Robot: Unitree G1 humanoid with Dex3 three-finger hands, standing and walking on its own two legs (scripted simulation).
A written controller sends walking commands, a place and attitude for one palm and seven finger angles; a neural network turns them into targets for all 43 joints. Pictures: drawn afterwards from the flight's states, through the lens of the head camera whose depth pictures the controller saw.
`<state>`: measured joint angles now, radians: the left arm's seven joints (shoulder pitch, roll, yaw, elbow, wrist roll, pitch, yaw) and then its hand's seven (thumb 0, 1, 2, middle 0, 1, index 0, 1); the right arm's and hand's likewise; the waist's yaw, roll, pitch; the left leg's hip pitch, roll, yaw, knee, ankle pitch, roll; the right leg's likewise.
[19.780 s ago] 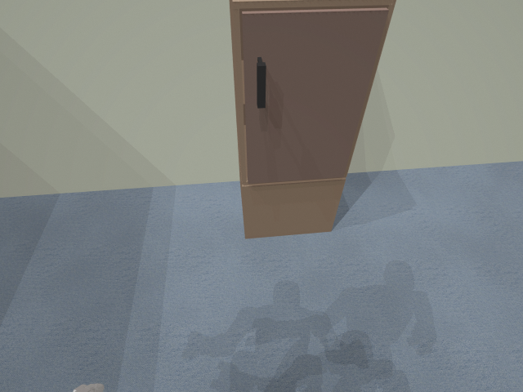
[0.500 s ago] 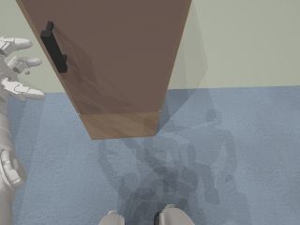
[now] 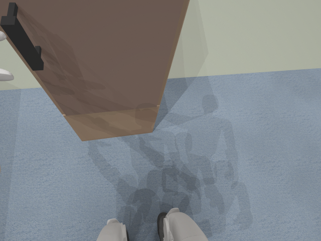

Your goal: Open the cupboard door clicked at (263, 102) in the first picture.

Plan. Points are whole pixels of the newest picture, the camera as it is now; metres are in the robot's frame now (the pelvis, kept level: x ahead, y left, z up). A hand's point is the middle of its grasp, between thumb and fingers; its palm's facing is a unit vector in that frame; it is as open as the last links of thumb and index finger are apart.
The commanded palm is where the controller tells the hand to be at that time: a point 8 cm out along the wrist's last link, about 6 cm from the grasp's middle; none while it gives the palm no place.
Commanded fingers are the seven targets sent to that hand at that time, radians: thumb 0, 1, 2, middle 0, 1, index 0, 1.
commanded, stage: move the hooked fingers beside the handle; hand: left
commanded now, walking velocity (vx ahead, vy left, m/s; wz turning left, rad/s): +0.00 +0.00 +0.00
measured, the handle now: (26, 39) +0.55 +0.24 +0.10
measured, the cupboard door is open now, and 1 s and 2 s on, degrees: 0 0 0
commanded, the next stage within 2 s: slide the fingers in behind the handle in 0.86 s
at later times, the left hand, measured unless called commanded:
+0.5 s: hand out of the picture +0.49 +0.29 +0.11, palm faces +0.06 -1.00 -0.01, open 14.0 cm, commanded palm +0.48 +0.33 +0.10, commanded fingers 0.00 -0.50 0.30 -0.30 -1.20 -0.30 -1.20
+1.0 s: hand out of the picture +0.51 +0.30 +0.10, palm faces +0.06 -1.00 -0.01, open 14.0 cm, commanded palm +0.49 +0.33 +0.09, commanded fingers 0.00 -0.50 0.30 -0.30 -1.20 -0.30 -1.20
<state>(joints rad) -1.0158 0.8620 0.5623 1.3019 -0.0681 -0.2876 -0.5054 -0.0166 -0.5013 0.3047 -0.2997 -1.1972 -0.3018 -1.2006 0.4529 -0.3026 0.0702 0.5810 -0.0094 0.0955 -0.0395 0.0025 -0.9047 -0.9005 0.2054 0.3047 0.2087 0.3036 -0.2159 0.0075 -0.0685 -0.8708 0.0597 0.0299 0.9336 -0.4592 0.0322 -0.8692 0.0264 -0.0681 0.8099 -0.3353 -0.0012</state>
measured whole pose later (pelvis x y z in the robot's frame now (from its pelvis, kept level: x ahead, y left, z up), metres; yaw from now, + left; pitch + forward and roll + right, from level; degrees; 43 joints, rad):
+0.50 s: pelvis +0.01 +0.00 +0.00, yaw +1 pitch +20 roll -4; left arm -0.89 0.73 0.53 1.20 -0.11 -0.30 -0.47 -0.02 -0.50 0.30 -0.30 -1.20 -0.30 -1.20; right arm 0.41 -0.29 0.06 0.57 -0.01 0.11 -0.02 0.00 -0.90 -0.90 0.21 0.30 0.21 0.30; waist -0.17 0.02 -0.09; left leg -0.81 0.05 0.02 0.92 -0.47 0.03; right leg -0.80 0.02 -0.07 0.80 -0.35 0.00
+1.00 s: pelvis -0.01 +0.00 -0.01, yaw +0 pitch +23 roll -4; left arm -1.01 0.86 0.56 1.30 -0.08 -0.29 -0.50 -0.02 -0.50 0.30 -0.30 -1.20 -0.30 -1.20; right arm 0.44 -0.30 0.08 0.58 0.00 0.10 -0.04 0.00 -0.91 -0.90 0.21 0.30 0.21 0.30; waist -0.21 0.01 -0.06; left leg -0.90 0.07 0.01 0.97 -0.47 0.03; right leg -0.89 0.03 -0.08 0.84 -0.34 -0.01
